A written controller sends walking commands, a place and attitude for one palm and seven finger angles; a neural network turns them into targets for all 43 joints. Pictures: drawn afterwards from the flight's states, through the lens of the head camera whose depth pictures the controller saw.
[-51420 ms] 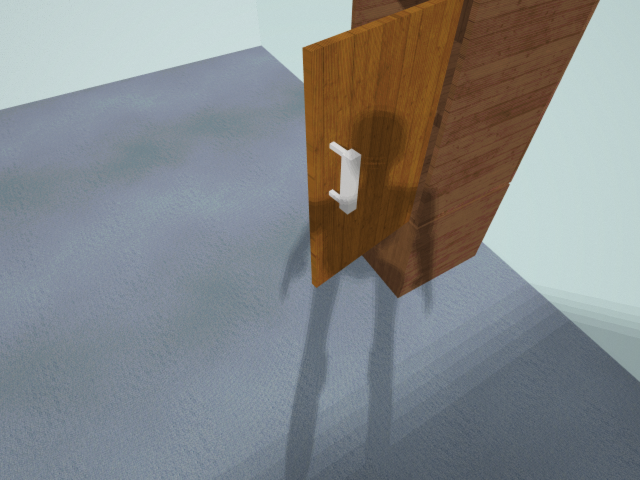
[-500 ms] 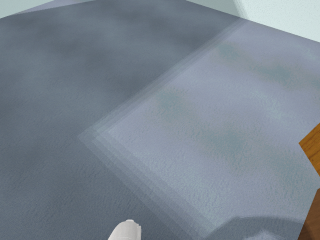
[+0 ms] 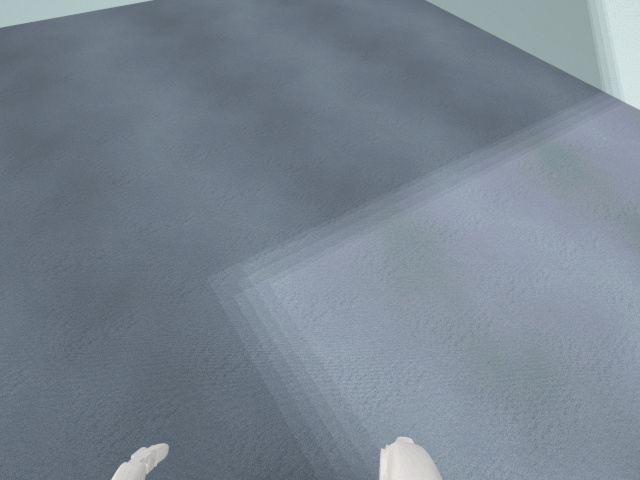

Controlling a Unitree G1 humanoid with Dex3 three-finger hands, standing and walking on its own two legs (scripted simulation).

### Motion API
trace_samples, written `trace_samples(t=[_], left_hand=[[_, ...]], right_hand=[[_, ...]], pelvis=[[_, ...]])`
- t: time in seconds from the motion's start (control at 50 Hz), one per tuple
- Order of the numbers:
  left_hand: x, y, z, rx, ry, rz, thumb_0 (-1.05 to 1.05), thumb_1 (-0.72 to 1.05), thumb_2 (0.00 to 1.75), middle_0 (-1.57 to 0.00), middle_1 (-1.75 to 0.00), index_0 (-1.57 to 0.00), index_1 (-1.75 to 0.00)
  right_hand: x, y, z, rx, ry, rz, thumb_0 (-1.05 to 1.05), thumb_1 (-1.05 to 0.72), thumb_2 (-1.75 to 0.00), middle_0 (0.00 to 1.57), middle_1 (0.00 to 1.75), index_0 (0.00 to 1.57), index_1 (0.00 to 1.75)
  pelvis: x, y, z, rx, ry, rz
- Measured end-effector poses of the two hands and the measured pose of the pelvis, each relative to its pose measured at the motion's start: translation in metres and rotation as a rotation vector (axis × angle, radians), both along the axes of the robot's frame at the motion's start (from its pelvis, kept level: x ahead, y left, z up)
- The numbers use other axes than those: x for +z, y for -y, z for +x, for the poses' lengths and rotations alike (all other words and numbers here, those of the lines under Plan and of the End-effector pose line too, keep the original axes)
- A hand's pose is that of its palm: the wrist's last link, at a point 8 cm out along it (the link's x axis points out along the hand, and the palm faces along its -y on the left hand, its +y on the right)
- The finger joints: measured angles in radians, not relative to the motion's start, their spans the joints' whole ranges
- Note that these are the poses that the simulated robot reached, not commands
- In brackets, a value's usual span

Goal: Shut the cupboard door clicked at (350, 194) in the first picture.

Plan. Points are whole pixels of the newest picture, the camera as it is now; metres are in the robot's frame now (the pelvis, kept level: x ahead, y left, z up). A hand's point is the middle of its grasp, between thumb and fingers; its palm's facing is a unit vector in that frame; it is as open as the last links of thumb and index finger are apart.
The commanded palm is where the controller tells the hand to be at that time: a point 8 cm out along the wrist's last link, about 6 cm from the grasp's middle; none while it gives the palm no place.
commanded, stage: turn to face it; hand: left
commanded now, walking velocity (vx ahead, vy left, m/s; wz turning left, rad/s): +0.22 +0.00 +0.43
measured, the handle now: out of the picture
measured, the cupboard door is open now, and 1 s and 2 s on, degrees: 48 48 48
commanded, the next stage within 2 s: none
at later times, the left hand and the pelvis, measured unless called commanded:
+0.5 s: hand (235, 449) +0.19 +0.13 -0.17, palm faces -0.02 -0.97 -0.24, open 7.2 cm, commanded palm none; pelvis +0.13 -0.06 +0.00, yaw -4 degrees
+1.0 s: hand (233, 364) +0.31 +0.16 -0.16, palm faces -0.33 -0.92 -0.23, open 7.4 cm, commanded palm none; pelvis +0.15 -0.02 +0.00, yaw -23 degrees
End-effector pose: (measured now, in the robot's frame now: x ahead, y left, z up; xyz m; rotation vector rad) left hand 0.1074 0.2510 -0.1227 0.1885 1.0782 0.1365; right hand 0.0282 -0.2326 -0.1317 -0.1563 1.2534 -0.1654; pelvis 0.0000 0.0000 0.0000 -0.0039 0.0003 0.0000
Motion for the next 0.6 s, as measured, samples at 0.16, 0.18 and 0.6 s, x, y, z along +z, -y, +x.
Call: trace_samples(t=[0.16,0.18,0.6], left_hand=[[0.007,0.043,0.096,-0.045,0.069,-0.003,0.01,0.91,0.9,-0.2,-0.3,-0.2,-0.29],[0.005,0.05,0.105,-0.051,0.068,-0.001,0.01,0.91,0.9,-0.2,-0.3,-0.2,-0.29],[-0.018,0.057,0.076,-0.003,-0.257,0.002,0.0,0.92,0.9,-0.2,-0.3,-0.2,-0.3]], right_hand=[[-0.014,0.018,0.008,-0.055,-0.145,0.036,0.01,-0.9,-0.9,0.2,0.3,0.2,0.3],[-0.019,0.023,0.011,-0.063,-0.161,0.039,0.01,-0.9,-0.9,0.2,0.3,0.2,0.3],[-0.004,0.054,0.179,-0.084,0.069,-0.014,0.01,-0.91,-0.9,0.2,0.3,0.2,0.3]], pelvis=[[-0.005,0.028,0.065,0.026,-0.007,0.026],[-0.008,0.033,0.075,0.023,-0.004,0.03],[-0.004,0.044,0.142,-0.132,-0.025,0.002]])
